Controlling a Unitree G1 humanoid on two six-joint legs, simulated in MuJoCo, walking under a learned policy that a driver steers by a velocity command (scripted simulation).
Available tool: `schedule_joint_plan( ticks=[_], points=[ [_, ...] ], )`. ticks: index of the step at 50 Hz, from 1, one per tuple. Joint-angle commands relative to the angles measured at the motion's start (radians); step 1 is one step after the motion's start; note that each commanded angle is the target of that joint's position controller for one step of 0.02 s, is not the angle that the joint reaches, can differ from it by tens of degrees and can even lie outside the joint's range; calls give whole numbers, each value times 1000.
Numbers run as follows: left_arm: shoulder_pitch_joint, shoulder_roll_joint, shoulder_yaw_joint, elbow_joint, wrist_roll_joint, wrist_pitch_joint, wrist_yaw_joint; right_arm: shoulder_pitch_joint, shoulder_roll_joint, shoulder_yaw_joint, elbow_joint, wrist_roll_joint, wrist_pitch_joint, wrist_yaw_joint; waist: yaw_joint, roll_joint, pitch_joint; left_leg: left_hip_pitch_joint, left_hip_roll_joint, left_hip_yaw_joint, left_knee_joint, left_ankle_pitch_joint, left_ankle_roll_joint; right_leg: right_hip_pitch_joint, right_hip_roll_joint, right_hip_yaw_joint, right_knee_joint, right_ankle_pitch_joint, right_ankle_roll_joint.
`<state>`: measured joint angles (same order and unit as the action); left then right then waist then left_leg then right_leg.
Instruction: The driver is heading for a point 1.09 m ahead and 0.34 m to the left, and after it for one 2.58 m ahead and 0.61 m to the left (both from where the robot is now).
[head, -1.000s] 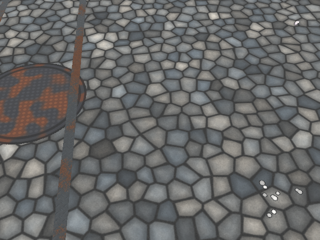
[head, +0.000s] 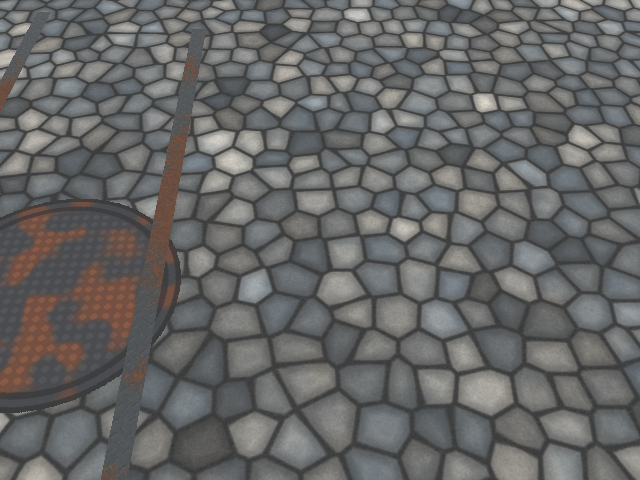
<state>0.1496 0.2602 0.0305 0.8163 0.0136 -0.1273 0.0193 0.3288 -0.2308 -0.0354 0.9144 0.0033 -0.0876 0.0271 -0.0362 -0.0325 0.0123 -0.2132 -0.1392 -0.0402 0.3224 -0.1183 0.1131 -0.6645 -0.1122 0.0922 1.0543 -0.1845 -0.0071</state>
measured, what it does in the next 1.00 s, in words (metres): walks ahead, turning left: right foot, then left foot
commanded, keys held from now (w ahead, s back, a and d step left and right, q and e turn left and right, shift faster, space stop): w+q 0.12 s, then q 0.82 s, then no key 0.06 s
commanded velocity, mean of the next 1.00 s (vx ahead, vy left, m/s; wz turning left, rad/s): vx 0.17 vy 0.00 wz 0.56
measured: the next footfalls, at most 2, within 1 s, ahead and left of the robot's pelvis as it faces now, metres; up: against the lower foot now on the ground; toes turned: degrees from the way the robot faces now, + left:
right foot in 0.24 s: +0.31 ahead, -0.14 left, +0.00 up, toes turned +12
left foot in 0.70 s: +0.24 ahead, +0.11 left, +0.00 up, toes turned +28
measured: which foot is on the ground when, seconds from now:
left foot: down 0.00-0.24, up 0.26-0.68, down 0.70-1.00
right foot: up 0.00-0.22, down 0.24-0.70, up 0.72-1.00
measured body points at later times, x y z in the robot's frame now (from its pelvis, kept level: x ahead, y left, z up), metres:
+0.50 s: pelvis +0.20 -0.05 +0.00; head +0.24 -0.05 +0.45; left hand +0.24 +0.24 -0.11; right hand +0.41 -0.28 -0.11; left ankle +0.20 +0.10 -0.67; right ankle +0.27 -0.15 -0.74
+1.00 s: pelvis +0.22 +0.00 +0.00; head +0.24 +0.05 +0.45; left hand +0.20 +0.32 -0.12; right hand +0.52 -0.13 -0.07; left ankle +0.21 +0.10 -0.74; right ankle +0.33 -0.12 -0.69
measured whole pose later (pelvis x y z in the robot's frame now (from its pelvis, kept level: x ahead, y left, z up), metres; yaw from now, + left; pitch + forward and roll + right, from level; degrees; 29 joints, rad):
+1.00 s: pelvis +0.22 +0.00 +0.00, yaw +35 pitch +3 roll -2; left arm 0.10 0.30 0.07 0.74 0.00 0.00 0.03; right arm 0.18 -0.30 -0.07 0.59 0.00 0.03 -0.03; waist 0.00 -0.02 0.03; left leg -0.35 -0.07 -0.11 0.47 -0.16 0.06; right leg -0.53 0.00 0.06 0.92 -0.35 0.07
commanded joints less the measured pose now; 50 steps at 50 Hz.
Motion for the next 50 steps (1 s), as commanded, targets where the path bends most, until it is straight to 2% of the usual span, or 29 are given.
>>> schedule_joint_plan(
  ticks=[1, 3, 6, 8, 10, 11, 12, 13, 14, 15, 16, 17, 19, 21, 24, 26, 31, 33, 34, 35, 36, 37, 38, 39, 40, 41, 43, 47, 50],
  points=[
    [1, 49, 12, -63, 9, 9, 15, -57, -162, -37, -93, 8, -21, -24, 37, 76, 37, -216, 216, -202, -175, 30, 157, 125, 28, -43, -234, 185, 36],
    [-85, 36, 5, -89, -2, 5, 11, -6, -175, -43, -87, 18, -13, -31, -1, 94, 21, -175, 209, -206, -143, 15, 131, 164, 66, -45, -394, 264, 46],
    [-159, 61, 9, -121, -22, -1, -1, 43, -175, -46, -80, 29, -1, -36, -33, 104, 1, -72, 246, -282, -86, -60, 119, 181, 88, -21, -500, 258, 57],
    [-174, 93, 21, -140, -15, -11, -9, 54, -168, -46, -81, 25, 14, -44, -24, 111, -1, 6, 251, -336, 10, 18, 98, 201, 111, -8, -576, 195, 44],
    [-97, 119, 35, -129, -7, -24, -13, 24, -162, -46, -103, 19, 34, -54, 28, 141, -43, 48, 219, -364, 148, 135, 57, 309, 129, -24, -653, 170, 10],
    [-14, 145, 45, -115, 4, -30, -9, 2, -132, -38, -126, 17, 37, -56, 69, 131, -106, 11, 164, -332, 277, 144, 16, 455, 77, -10, -683, 247, -27],
    [135, 218, 60, -107, 22, -27, 0, -9, -74, -18, -164, 1, 32, -56, 119, 4, -261, -138, 93, -231, 572, -65, -38, 732, -130, 145, -619, 505, -105],
    [168, 258, 69, -100, 27, -3, -1, 190, -28, -2, -174, 15, 22, -50, 37, -303, -391, -428, -20, -130, 809, -596, -86, 1003, -380, 491, -601, 661, -295],
    [142, 172, 58, -120, 5, 13, -3, 214, -146, -24, -147, 29, 28, -50, 46, -222, -379, -513, 84, -147, 957, -544, -110, 948, -391, 552, -621, 494, -303],
    [102, 107, 41, -144, -1, 23, 2, 104, -200, -44, -162, 30, 46, -53, 76, -112, -266, -545, 112, -120, 1008, -463, -135, 842, -324, 386, -630, 469, -254],
    [45, 96, 33, -147, -3, 35, 3, 47, -194, -50, -177, 22, 64, -58, 60, -36, -195, -527, 143, -88, 999, -404, -155, 719, -262, 262, -652, 484, -221],
    [5, 90, 30, -146, -4, 43, 1, 21, -182, -56, -192, 13, 79, -62, 38, -38, -133, -505, 169, -74, 962, -365, -166, 613, -216, 186, -678, 481, -205],
    [-24, 107, 36, -133, 12, 47, -2, 32, -117, -47, -206, 19, 103, -59, 12, -86, -79, -411, 175, -17, 892, -295, -176, 461, -147, 46, -751, 481, -200],
    [-22, 127, 46, -123, 13, 48, 0, 8, -91, -43, -239, 19, 111, -57, 12, -104, -86, -404, 181, -2, 811, -248, -184, 463, -157, -4, -779, 518, -226],
    [-29, 150, 57, -119, -1, 62, 11, -46, -93, -43, -279, 11, 115, -47, 21, -81, -126, -376, 203, 1, 684, -157, -177, 502, -191, -52, -785, 499, -241],
    [-43, 165, 62, -118, -7, 73, 14, -85, -97, -44, -301, 11, 118, -37, 29, -85, -126, -323, 207, 20, 597, -111, -166, 490, -193, -95, -791, 426, -232],
    [-19, 207, 79, -98, -30, 90, 3, -171, -123, -59, -365, 12, 133, -11, 55, -111, -93, -246, 188, 72, 408, -155, -117, 528, -226, -121, -744, 292, -194],
    [-24, 215, 83, -91, -45, 96, 4, -155, -120, -66, -372, 13, 132, -3, 35, -109, -95, -176, 164, 101, 254, -106, -82, 547, -220, -142, -673, 270, -153],
    [-4, 198, 81, -81, -50, 98, 4, -128, -130, -74, -362, 10, 129, -5, 27, -90, -102, -92, 137, 111, 157, -29, -58, 524, -189, -175, -603, 231, -111],
    [55, 160, 72, -60, -33, 100, 0, -71, -189, -96, -350, 8, 125, -18, 19, 9, -127, 64, 167, 35, 86, 173, -18, 427, -127, -234, -459, 145, -43],
    [65, 98, 49, -103, 21, 98, -10, -26, -331, -129, -368, -3, 124, -39, 41, 318, -152, 281, 436, -328, 108, 588, 105, 110, 10, -315, -116, -332, 57],
    [-5, 110, 49, -136, 18, 94, -7, -22, -328, -118, -387, -23, 107, -34, -6, 310, -207, 260, 545, -479, 74, 602, 270, -43, 95, -140, 104, -515, 81],
    [-65, 152, 62, -145, -8, 96, -6, -24, -285, -106, -383, -26, 89, -25, -31, 200, -199, 231, 492, -406, 58, 550, 251, -57, 79, -63, 184, -453, 68],
    [-62, 153, 65, -142, -19, 102, 1, -76, -259, -97, -381, -13, 78, -26, 3, 162, -161, 192, 436, -328, 62, 488, 193, -64, 66, -45, 172, -366, 54],
    [-49, 153, 67, -126, -8, 108, 12, -126, -228, -88, -389, 4, 79, -29, 25, 115, -151, 161, 392, -288, 64, 430, 145, -54, 52, -32, 136, -299, 55],
    [-39, 158, 71, -127, -1, 114, 18, -166, -217, -81, -398, 12, 85, -34, 46, 133, -145, 109, 369, -263, 57, 420, 130, -13, 55, -33, 119, -254, 60],
    [-10, 142, 68, -122, -3, 118, 16, -184, -214, -77, -406, 0, 91, -40, 66, 153, -160, 58, 336, -246, 47, 413, 131, 53, 85, -44, 98, -197, 70],
    [-45, 109, 56, -137, -9, 121, 16, -156, -228, -82, -400, 1, 98, -57, 42, 162, -152, 60, 325, -294, 42, 266, 133, 81, 111, -27, -96, -167, 83],
    [-46, 103, 52, -134, -12, 122, 7, -167, -223, -78, -403, -6, 104, -62, 28, 178, -151, 19, 324, -315, 41, 146, 129, 161, 110, -32, -199, -161, 79]
  ],
)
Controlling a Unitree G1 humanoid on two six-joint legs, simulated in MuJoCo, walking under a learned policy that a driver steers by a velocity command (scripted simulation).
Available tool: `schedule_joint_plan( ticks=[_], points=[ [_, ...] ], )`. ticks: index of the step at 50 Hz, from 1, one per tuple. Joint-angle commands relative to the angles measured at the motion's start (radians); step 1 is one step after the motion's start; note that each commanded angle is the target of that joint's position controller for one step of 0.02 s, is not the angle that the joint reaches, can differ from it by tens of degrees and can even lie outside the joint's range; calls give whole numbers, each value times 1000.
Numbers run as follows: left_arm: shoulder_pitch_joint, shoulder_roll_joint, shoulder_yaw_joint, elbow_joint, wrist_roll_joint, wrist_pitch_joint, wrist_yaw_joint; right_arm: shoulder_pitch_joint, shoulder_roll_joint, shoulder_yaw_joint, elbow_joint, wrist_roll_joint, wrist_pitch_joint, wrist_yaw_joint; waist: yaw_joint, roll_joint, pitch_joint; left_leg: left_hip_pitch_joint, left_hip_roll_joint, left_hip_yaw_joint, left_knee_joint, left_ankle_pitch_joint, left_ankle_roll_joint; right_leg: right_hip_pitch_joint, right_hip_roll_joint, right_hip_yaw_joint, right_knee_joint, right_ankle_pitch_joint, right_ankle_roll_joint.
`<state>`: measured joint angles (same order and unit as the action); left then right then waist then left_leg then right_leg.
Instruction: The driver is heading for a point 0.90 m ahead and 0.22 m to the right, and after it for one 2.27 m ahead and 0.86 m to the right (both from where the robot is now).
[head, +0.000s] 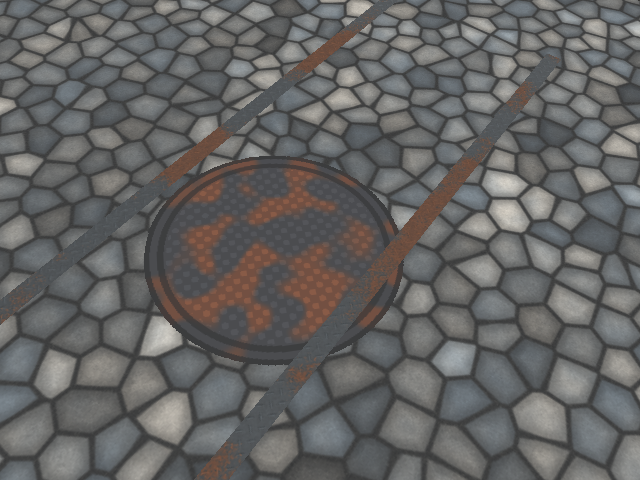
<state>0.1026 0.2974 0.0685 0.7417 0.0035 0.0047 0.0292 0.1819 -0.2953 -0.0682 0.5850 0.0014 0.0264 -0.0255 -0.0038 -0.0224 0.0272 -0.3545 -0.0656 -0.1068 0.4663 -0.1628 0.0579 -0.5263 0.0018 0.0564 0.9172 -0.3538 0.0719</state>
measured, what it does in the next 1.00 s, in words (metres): steps on the spot: right foot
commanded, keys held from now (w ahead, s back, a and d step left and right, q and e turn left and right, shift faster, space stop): no key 0.58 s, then w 0.42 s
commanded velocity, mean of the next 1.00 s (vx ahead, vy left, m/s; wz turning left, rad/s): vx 0.12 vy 0.00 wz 0.11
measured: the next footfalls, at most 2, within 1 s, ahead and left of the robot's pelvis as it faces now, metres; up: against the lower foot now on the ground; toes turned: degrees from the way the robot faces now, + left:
right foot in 0.18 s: +0.04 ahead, -0.14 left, +0.00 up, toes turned +5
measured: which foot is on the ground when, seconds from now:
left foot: down 0.00-0.88, up 0.90-1.00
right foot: up 0.00-0.16, down 0.18-1.00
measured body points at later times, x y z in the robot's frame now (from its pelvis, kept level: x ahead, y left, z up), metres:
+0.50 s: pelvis +0.00 -0.03 -0.01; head +0.00 -0.03 +0.44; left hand +0.13 +0.22 -0.11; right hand +0.16 -0.28 -0.11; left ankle -0.01 +0.10 -0.74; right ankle +0.00 -0.15 -0.74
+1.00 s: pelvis +0.08 -0.01 -0.02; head +0.09 -0.01 +0.43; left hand +0.10 +0.25 -0.14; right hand +0.24 -0.25 -0.11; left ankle +0.04 +0.10 -0.68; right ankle +0.00 -0.15 -0.74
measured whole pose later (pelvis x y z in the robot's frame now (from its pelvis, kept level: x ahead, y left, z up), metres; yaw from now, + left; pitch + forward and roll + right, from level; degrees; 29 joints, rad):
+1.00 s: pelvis +0.08 -0.01 -0.02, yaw +4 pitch +2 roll +0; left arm 0.41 0.24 0.04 0.74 -0.01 -0.09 -0.02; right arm 0.27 -0.24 -0.04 0.63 0.04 -0.08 0.01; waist 0.04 0.00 -0.03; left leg -0.51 -0.01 -0.01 1.11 -0.56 0.04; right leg -0.17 0.00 0.03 0.58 -0.44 -0.02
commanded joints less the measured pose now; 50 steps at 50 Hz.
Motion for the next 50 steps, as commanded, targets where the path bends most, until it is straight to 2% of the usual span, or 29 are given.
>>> schedule_joint_plan(
  ticks=[1, 4, 6, 7, 8, 9, 10, 11, 12, 14, 17, 18, 20, 21, 22, 23, 26, 29, 30, 32, 35, 40, 43, 44, 45, 46, 47, 48, 50],
  points=[
    [0, 67, 14, -62, -4, -10, -6, -18, -156, -43, -71, -6, -9, -7, -10, 172, -161, 141, 250, -258, -101, 171, 184, 53, -3, -1, -88, -1, -4],
    [-1, 68, 14, -73, -9, -15, -16, -12, -146, -34, -60, -9, -5, 2, -23, 181, -144, 131, 253, -303, -88, 154, 183, 111, -1, -11, -170, -34, -21],
    [23, 58, 12, -73, -10, -22, -25, -24, -135, -26, -55, -4, -3, 4, -6, 176, -138, 130, 239, -318, -65, 160, 167, 177, 3, -22, -295, 2, -42],
    [54, 45, 10, -64, -7, -27, -30, -38, -122, -20, -53, 1, -1, 3, 18, 168, -136, 110, 215, -304, -47, 150, 143, 251, 7, -38, -424, 91, -58],
    [72, 51, 10, -61, 4, -31, -34, -17, -105, -14, -45, 4, -2, 1, 24, 145, -135, 71, 184, -285, -30, 100, 101, 335, -14, -28, -515, 198, -78],
    [94, 104, 17, -71, 27, -32, -31, 12, -73, -4, -43, -6, -7, 0, 7, 45, -147, 0, 122, -225, 64, -28, 38, 416, -144, 89, -547, 305, -123],
    [46, 155, 25, -67, 38, -30, -29, 39, -55, -3, -54, -9, -18, 4, -62, -165, -100, -73, -4, -62, 131, -214, -20, 361, -260, 225, -569, 396, -232],
    [11, 97, 11, -85, 41, -35, -28, 7, -99, -14, -53, -21, -24, 2, -33, -200, -91, -27, 19, -34, 191, -296, -59, 278, -328, 300, -620, 365, -312],
    [-22, 76, 3, -95, 33, -41, -26, -13, -123, -26, -48, -16, -24, 2, -29, -180, -75, -8, 37, -20, 230, -277, -74, 273, -304, 275, -616, 334, -304],
    [-28, 92, 6, -95, 10, -44, -19, -29, -84, -22, -35, -18, -15, 1, -17, -157, -66, -9, 49, 3, 207, -220, -92, 308, -245, 211, -586, 331, -258],
    [0, 71, -4, -84, 1, -40, -20, -2, -20, -6, -10, -14, -12, 12, -24, -119, -74, 101, 55, 40, 56, -86, -93, 309, -176, 121, -526, 400, -209],
    [26, 62, -7, -79, 2, -41, -24, -8, -24, -5, -10, -15, -11, 13, -13, -112, -80, 136, 63, 30, 24, 0, -88, 309, -155, 107, -512, 362, -186],
    [76, 55, -12, -81, 16, -50, -37, -12, -75, -15, -23, -15, -8, 10, 23, -41, -94, 204, 110, -23, 46, 181, -58, 260, -105, 83, -492, 227, -137],
    [82, 59, -12, -84, 15, -52, -42, 0, -88, -23, -4, -9, -7, 11, 30, 16, -91, 170, 96, -17, 67, 105, -36, 265, -73, 38, -494, 181, -117],
    [47, 66, -12, -87, 13, -51, -42, 12, -59, -19, -4, -12, -9, 14, 1, 1, -78, 144, 90, -21, 46, 60, -34, 273, -68, 22, -475, 151, -108],
    [30, 47, -16, -94, 11, -48, -41, 14, -46, -14, 4, -17, -11, 15, 4, 16, -70, 134, 96, -29, 27, 46, -36, 269, -62, 9, -465, 134, -105],
    [42, 35, -18, -98, 11, -37, -37, 4, -44, -11, 6, -18, -23, 13, 17, 65, -48, 104, 100, -40, 12, 25, -37, 270, -50, -6, -446, 123, -100],
    [49, 26, -19, -98, 11, -35, -35, 10, -39, -8, 8, -17, -30, 10, 17, 69, -39, 86, 102, -46, 3, -13, -37, 273, -45, -10, -440, 114, -98],
    [61, 20, -20, -93, 13, -34, -34, 25, -33, -6, 14, -18, -29, 7, 16, 66, -57, 91, 92, -38, -2, -110, -33, 275, -36, -19, -443, 29, -99],
    [71, 39, -12, -91, 2, -30, -28, 53, -51, -13, 17, -11, -28, 2, 7, 50, -12, 42, 69, -26, 1, -410, -8, 221, -16, -23, -435, -207, -121],
    [96, 34, -11, -94, -14, -56, -24, 83, -44, -9, 13, 3, -55, 2, 3, 54, 67, -24, 92, -61, -10, -561, 33, 149, -28, 8, -420, -336, -158],
    [129, 16, -11, -98, -22, -110, -41, 94, -31, -3, -3, 18, -100, 20, 12, 69, 48, 6, 125, -128, -10, -502, 79, 159, -25, 22, -376, -250, -190],
    [200, 34, -7, -96, -24, -127, -52, 55, -13, 5, -38, 26, -120, 31, 39, 25, 39, -45, 82, -64, 103, -324, 68, 250, -48, 99, -424, -186, -231],
    [255, 74, 6, -82, -25, -129, -55, 39, 4, 8, -57, 29, -131, 34, 46, -71, 20, -117, 35, 15, 224, -206, 39, 350, -98, 199, -459, -96, -266],
    [330, 122, 25, -64, -26, -125, -57, 13, 5, 8, -70, 31, -143, 37, 68, -164, 1, -254, 11, 81, 380, -105, 2, 497, -203, 375, -516, 22, -335],
    [406, 151, 37, -48, -26, -119, -59, -46, -20, 5, -85, 34, -148, 38, 113, -206, 23, -453, 24, 84, 525, -309, -14, 617, -322, 538, -579, 169, -411],
    [467, 155, 40, -29, -20, -114, -56, -102, -29, 3, -104, 42, -147, 36, 140, -166, 49, -635, 51, 53, 668, -484, -12, 717, -398, 629, -598, 260, -448],
    [487, 148, 38, -20, -17, -107, -49, -126, -22, 7, -107, 44, -142, 34, 144, -90, 48, -739, 93, 38, 754, -486, -8, 785, -403, 599, -577, 295, -431],
    [431, 127, 25, -22, -15, -83, -29, -151, 6, 26, -120, 35, -135, 47, 108, -43, 54, -749, 158, 41, 699, -409, -8, 740, -365, 457, -613, 275, -349]
  ],
)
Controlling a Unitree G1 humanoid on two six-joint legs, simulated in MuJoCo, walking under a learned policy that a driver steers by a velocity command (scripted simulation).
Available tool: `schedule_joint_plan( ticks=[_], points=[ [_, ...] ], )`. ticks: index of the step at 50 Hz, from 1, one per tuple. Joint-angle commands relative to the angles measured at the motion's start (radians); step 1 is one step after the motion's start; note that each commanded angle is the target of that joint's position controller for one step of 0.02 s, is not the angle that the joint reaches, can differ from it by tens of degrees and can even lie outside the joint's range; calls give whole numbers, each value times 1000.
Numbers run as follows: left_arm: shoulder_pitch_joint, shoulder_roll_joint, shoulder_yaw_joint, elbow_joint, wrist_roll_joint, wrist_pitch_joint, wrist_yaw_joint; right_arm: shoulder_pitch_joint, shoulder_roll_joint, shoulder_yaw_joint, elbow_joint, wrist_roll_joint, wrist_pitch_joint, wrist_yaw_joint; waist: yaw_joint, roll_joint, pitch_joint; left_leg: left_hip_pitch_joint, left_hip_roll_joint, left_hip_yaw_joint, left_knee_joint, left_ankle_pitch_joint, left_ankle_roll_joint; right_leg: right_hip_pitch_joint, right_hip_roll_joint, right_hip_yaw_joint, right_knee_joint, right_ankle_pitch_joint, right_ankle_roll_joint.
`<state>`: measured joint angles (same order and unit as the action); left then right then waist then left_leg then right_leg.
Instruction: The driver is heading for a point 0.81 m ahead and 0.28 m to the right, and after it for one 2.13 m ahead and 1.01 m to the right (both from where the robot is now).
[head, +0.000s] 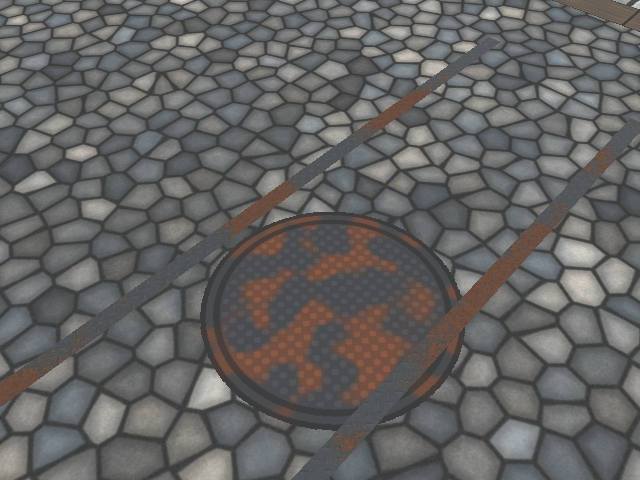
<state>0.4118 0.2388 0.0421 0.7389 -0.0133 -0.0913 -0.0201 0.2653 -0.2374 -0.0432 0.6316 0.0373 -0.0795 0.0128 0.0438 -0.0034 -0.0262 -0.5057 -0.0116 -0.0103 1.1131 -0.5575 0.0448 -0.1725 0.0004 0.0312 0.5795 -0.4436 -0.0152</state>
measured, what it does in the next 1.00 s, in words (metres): walks ahead, turning right: left foot, then right foot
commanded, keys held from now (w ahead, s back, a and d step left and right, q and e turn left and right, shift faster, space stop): w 0.16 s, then w+e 0.84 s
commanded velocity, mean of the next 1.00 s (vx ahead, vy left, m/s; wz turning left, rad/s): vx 0.48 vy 0.00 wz -0.36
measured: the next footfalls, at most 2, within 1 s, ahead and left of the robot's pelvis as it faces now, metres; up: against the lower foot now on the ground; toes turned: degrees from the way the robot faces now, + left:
left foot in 0.18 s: +0.23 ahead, +0.17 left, +0.00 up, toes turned +1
right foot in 0.78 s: +0.52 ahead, -0.09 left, +0.00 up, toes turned -19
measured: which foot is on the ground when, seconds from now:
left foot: up 0.00-0.16, down 0.18-0.78, up 0.80-1.00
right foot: down 0.00-0.18, up 0.20-0.76, down 0.78-1.00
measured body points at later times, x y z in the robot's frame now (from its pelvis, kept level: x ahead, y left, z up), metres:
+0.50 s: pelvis +0.22 +0.09 +0.02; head +0.23 +0.10 +0.47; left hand +0.41 +0.33 -0.08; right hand +0.22 -0.19 -0.09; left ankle +0.19 +0.17 -0.72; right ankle +0.33 -0.10 -0.64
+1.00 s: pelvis +0.49 -0.02 +0.02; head +0.52 -0.04 +0.47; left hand +0.69 +0.20 -0.09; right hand +0.54 -0.33 -0.07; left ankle +0.60 +0.14 -0.64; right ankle +0.48 -0.08 -0.72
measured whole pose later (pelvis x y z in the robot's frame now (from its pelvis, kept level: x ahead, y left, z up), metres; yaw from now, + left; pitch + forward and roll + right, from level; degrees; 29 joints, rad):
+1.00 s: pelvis +0.49 -0.02 +0.02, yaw -25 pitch +1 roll +0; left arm 0.31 0.27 0.07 0.68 -0.01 -0.05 -0.02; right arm 0.14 -0.31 -0.04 0.69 -0.01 -0.11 0.00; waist 0.03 0.03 0.05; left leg -0.61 0.11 -0.09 1.08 -0.28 -0.04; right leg -0.24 0.13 0.05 0.37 -0.15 -0.12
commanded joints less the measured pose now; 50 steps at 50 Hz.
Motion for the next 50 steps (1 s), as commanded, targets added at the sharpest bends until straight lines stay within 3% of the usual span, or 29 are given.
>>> schedule_joint_plan(
  ticks=[1, 3, 5, 8, 9, 10, 11, 12, 13, 14, 15, 16, 17, 20, 23, 28, 33, 36, 37, 38, 39, 40, 41, 42, 43, 44, 45, 47, 50],
  points=[
    [36, 162, 39, -37, 0, 26, 28, -226, -45, 7, -166, -5, -28, 19, 25, -74, 126, -488, 126, -53, -69, 56, -1, 266, -323, 391, -322, 334, -219],
    [-103, 186, 41, -67, -7, 41, 34, -171, -17, 21, -125, -20, -28, 47, -16, -107, 104, -68, 76, 28, -309, 335, -21, -39, -181, 153, -383, 308, -149],
    [-89, 238, 54, -58, -13, 32, 26, -120, -79, -8, -98, -17, -18, 47, -46, -133, 64, 163, 20, 62, -381, 470, -35, -101, -185, 112, -401, 328, -142],
    [-56, 200, 43, -39, -14, 21, 15, 64, -164, -57, -40, -15, 4, 17, -156, -71, -34, 414, -31, 99, -499, 442, 12, -70, -145, 27, -87, 595, -80],
    [-43, 149, 28, -46, 3, 19, 17, 193, -192, -71, -20, -22, 8, 3, -221, -11, -108, 612, 56, -4, -489, 414, 40, -211, -104, 9, 179, 487, -40],
    [51, 6, -9, -84, 11, 11, 21, 244, -317, -77, -29, -54, 4, -3, -147, 348, -210, 737, 338, -497, -671, 194, 154, -420, 38, 27, 613, -123, 17],
    [92, 71, 3, -71, -35, 0, 24, 236, -279, -67, -35, -48, -11, 9, -143, 344, -239, 712, 420, -885, -917, -81, 221, -547, 75, 166, 794, -119, 11],
    [8, 141, 26, -82, -59, 2, 26, 159, -229, -52, -29, -33, -21, 14, -121, 201, -90, 615, 420, -770, -927, -161, 193, -636, 12, 145, 846, -22, -1],
    [-75, 157, 27, -100, -47, 6, 28, 92, -193, -42, -24, -31, -23, 15, -102, 119, -6, 491, 385, -595, -909, -38, 170, -626, -47, 103, 801, 84, -14],
    [-98, 155, 30, -93, -23, 13, 31, 37, -165, -35, -19, -43, -26, 18, -73, 77, 12, 400, 326, -457, -894, 96, 145, -571, -87, 100, 748, 160, -16],
    [-75, 153, 38, -82, -19, 25, 27, -2, -140, -31, -14, -54, -32, 17, -39, 109, 13, 343, 279, -346, -906, 183, 129, -513, -115, 111, 700, 210, -16],
    [-54, 148, 41, -66, -22, 37, 22, -16, -124, -29, -4, -56, -40, 13, -26, 135, 7, 316, 258, -276, -929, 236, 121, -468, -121, 111, 678, 240, -11],
    [-48, 135, 41, -54, -23, 47, 19, -11, -115, -28, 9, -53, -49, 8, -24, 125, 10, 310, 251, -223, -947, 294, 126, -459, -114, 109, 667, 256, -7],
    [-106, 110, 40, -60, -14, 59, 23, 27, -128, -37, 53, -52, -60, -2, -34, 56, 54, 344, 256, -107, -978, 434, 130, -543, -96, 138, 597, 327, 1],
    [-171, 102, 42, -76, -11, 55, 17, 50, -131, -39, 86, -54, -51, -14, -50, 47, 77, 416, 259, -27, -989, 508, 126, -627, -81, 150, 474, 435, 14],
    [-314, 73, 29, -119, -7, 45, -11, 77, -159, -45, 125, -50, -33, -28, -107, 36, 128, 477, 254, 109, -1001, 595, 95, -612, -81, 46, 231, 560, 11],
    [-445, 43, 12, -193, -13, 36, -50, 135, -185, -49, 173, -37, 4, -29, -151, 30, 170, 629, 289, 177, -924, 767, 90, -643, -72, -62, 83, 458, -32],
    [-397, 80, 29, -210, -13, 40, -60, 108, -234, -59, 172, -28, 23, -40, -89, 97, 83, 662, 289, 222, -754, 1281, 74, -462, 15, -156, 64, 313, -87],
    [-317, 110, 44, -198, -15, 44, -57, 95, -251, -63, 168, -26, 30, -45, -38, 122, 29, 661, 287, 229, -636, 1429, 69, -357, 53, -173, 67, 264, -113],
    [-185, 161, 70, -173, -17, 48, -48, 76, -262, -66, 162, -21, 33, -48, 38, 122, -45, 604, 273, 234, -462, 1446, 56, -172, 83, -165, 27, 272, -149],
    [-13, 221, 102, -134, -13, 55, -28, 47, -256, -61, 144, -16, 27, -50, 137, 75, -125, 412, 231, 241, -203, 1257, 20, 126, 66, -82, -56, 332, -195],
    [20, 323, 118, -120, -12, 58, -7, 134, -98, -15, 98, -62, 5, -33, 42, -205, -208, -49, 69, 203, 180, 213, -37, 520, -205, 377, -32, 351, -336],
    [30, 297, 105, -151, -4, 40, -9, 101, -122, -4, 65, -36, -42, -16, 54, -175, -397, -231, -50, -54, 389, -40, -50, 645, -354, 841, -223, 171, -479],
    [13, 229, 87, -139, 4, 31, -12, -32, -191, -24, 28, 2, -67, -5, 97, -79, -278, -322, 17, -119, 366, 66, -29, 568, -317, 706, -280, 177, -399],
    [-48, 199, 77, -138, -2, 25, -12, -68, -182, -17, 7, 6, -77, -6, 49, -20, -146, -310, 59, -107, 265, 161, -16, 404, -273, 561, -289, 249, -354],
    [-121, 174, 67, -150, -5, 22, -13, -64, -173, -18, 20, -18, -76, -14, -6, 41, -71, -256, 95, -95, 173, 203, -24, 253, -225, 459, -299, 354, -320],
    [-167, 148, 58, -163, 3, 20, -10, -39, -186, -26, 27, -35, -65, -16, -42, 25, -45, -188, 119, -98, 114, 235, -37, 153, -190, 392, -318, 439, -307],
    [-191, 154, 58, -165, 4, 16, -4, -9, -176, -28, 32, -50, -39, -14, -75, 5, -20, -129, 129, -81, 43, 266, -71, 39, -158, 341, -353, 519, -306],
    [-156, 190, 65, -137, 1, 16, 15, -77, -134, -13, 11, -60, -20, -20, -63, -12, 16, -119, 117, -46, -121, 356, -120, -76, -120, 250, -361, 592, -293]
  ],
)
